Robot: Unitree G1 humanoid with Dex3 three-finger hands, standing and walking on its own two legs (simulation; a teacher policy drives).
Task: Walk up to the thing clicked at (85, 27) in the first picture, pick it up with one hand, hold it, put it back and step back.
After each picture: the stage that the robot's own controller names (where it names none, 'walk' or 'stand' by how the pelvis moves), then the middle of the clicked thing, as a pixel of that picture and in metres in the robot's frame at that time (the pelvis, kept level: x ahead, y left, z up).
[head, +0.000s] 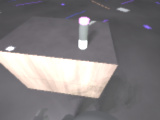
stand; (83, 35) +0.64 +0.08 +0.15
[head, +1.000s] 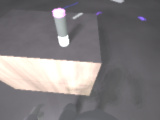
walk; (62, 30) +0.57 +0.23 +0.18
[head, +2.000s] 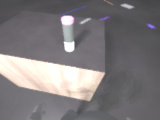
stand; (68, 36) +0.55 +0.19 +0.15
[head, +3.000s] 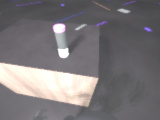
stand; (62, 43) +0.52 +0.23 +0.14
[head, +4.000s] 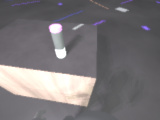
stand; (59, 43) +0.50 +0.25 +0.14
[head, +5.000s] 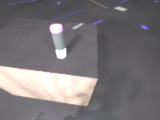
stand; (59, 43) +0.50 +0.24 +0.14
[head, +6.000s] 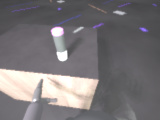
rise first; (60, 46) +0.49 +0.25 +0.14
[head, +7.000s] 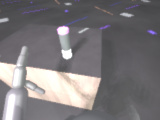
go down; (65, 44) +0.51 +0.24 +0.15
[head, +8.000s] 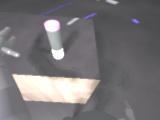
go down; (56, 43) +0.47 +0.22 +0.15
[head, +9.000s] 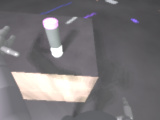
approach; (54, 41) +0.49 +0.22 +0.15
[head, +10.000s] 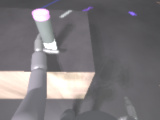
close; (47, 35) +0.49 +0.24 +0.18
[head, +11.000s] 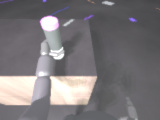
lift; (54, 42) +0.43 +0.20 +0.21
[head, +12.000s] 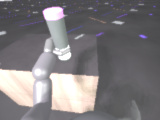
lift; (60, 39) +0.33 +0.16 +0.34
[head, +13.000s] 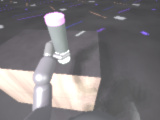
hold; (60, 43) +0.33 +0.17 +0.30
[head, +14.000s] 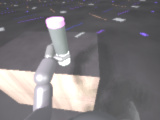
hold; (60, 45) +0.33 +0.17 +0.29
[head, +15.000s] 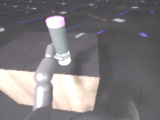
crouch; (61, 45) +0.33 +0.17 +0.30
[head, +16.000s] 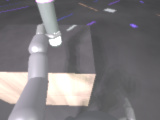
crouch; (51, 24) +0.47 +0.21 +0.32
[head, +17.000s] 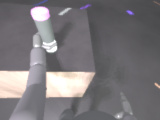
lower; (47, 34) +0.49 +0.23 +0.18
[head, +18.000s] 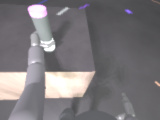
lower; (44, 33) +0.50 +0.24 +0.19
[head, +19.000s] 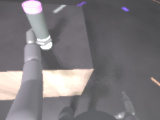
lower; (40, 30) +0.51 +0.25 +0.19
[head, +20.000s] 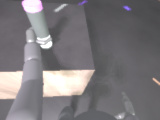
lower; (41, 29) +0.51 +0.25 +0.19
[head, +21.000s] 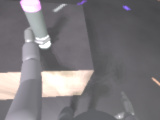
loosen; (39, 29) +0.51 +0.25 +0.19
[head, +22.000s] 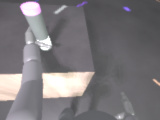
withdraw; (40, 31) +0.50 +0.26 +0.19
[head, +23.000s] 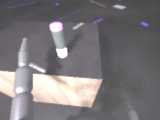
sink last; (60, 42) +0.50 +0.24 +0.16
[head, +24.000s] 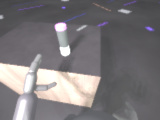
stand; (63, 41) +0.53 +0.25 +0.15
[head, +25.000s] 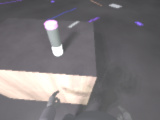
stand; (55, 40) +0.51 +0.26 +0.15
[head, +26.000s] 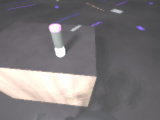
stand; (58, 42) +0.53 +0.26 +0.14
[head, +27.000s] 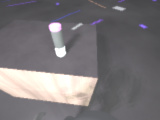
stand; (58, 42) +0.52 +0.25 +0.14
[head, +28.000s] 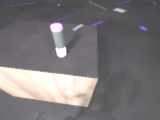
stand; (59, 42) +0.52 +0.25 +0.14
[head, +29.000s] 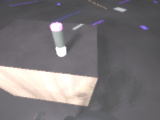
stand; (59, 41) +0.53 +0.25 +0.14
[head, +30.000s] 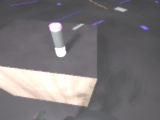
stand; (58, 42) +0.52 +0.25 +0.14
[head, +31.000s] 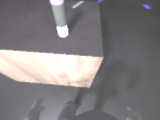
walk; (60, 19) +0.62 +0.24 +0.17
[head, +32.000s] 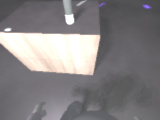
walk; (68, 9) +0.88 +0.25 +0.16
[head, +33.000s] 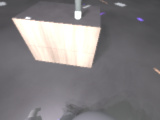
stand; (78, 7) +1.18 +0.21 +0.16
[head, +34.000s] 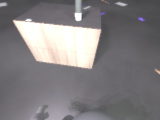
stand; (78, 9) +1.16 +0.19 +0.14
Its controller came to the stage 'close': yes
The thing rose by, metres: 0.19
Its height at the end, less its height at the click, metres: +0.00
